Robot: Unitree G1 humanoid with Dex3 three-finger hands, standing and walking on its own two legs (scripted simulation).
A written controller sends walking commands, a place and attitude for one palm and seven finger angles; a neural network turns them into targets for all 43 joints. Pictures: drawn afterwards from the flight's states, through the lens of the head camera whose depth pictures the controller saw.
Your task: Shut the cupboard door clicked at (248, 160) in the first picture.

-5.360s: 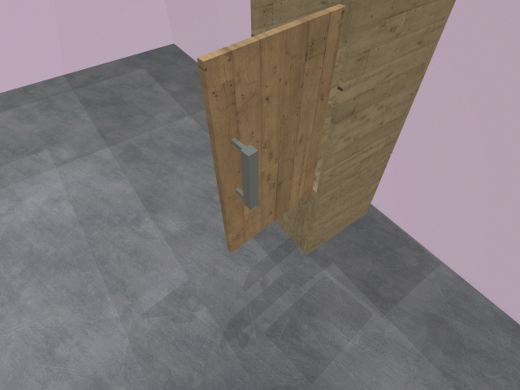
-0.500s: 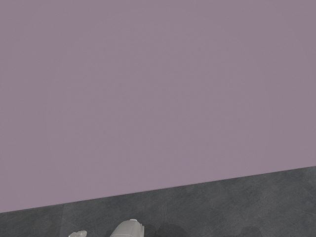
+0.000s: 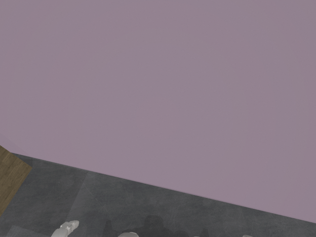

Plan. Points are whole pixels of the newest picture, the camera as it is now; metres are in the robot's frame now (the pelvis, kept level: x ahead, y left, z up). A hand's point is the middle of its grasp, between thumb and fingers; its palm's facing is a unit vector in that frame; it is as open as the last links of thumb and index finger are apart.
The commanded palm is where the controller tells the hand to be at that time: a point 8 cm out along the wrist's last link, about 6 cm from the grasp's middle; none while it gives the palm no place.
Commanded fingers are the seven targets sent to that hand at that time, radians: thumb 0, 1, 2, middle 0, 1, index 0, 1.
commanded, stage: turn to face it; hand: left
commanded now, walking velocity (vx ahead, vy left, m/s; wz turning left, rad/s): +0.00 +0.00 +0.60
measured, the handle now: out of the picture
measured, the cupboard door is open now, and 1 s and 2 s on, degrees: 96 96 96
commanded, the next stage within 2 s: none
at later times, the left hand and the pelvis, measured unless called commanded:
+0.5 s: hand out of the picture -0.01 +0.20 -0.17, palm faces +0.35 -0.91 -0.24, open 7.3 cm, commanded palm none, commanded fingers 0.00 0.90 0.90 -0.20 -0.30 -0.20 -0.30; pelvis +0.00 -0.02 +0.00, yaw +19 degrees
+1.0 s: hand out of the picture -0.03 +0.13 -0.15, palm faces +0.59 -0.77 -0.23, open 7.4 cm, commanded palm none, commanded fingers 0.00 0.90 0.90 -0.20 -0.30 -0.20 -0.30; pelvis +0.03 -0.06 +0.01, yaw +37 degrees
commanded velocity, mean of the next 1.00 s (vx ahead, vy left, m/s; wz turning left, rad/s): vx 0.00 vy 0.00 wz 0.60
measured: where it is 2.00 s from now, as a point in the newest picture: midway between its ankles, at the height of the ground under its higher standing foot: outside the picture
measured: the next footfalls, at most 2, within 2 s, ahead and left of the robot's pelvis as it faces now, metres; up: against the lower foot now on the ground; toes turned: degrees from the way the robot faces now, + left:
right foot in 0.02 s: +0.05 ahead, -0.13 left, +0.00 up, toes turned -2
left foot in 0.38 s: +0.02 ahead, +0.11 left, +0.00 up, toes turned +21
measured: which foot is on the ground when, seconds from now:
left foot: down 0.00-0.02, up 0.04-0.36, down 0.38-0.72, up 0.74-1.00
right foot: up 0.00-0.00, down 0.02-0.38, up 0.40-0.70, down 0.72-1.00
